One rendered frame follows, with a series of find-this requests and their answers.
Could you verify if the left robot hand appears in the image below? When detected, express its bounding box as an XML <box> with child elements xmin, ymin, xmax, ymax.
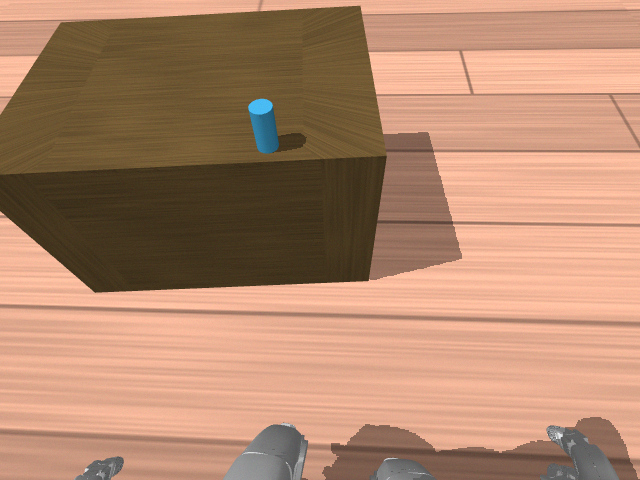
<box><xmin>74</xmin><ymin>457</ymin><xmax>124</xmax><ymax>480</ymax></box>

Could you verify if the right robot hand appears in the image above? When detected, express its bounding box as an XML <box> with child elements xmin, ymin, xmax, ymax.
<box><xmin>540</xmin><ymin>426</ymin><xmax>619</xmax><ymax>480</ymax></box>

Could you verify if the can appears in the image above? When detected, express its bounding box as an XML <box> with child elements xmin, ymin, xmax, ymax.
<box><xmin>248</xmin><ymin>99</ymin><xmax>279</xmax><ymax>154</ymax></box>

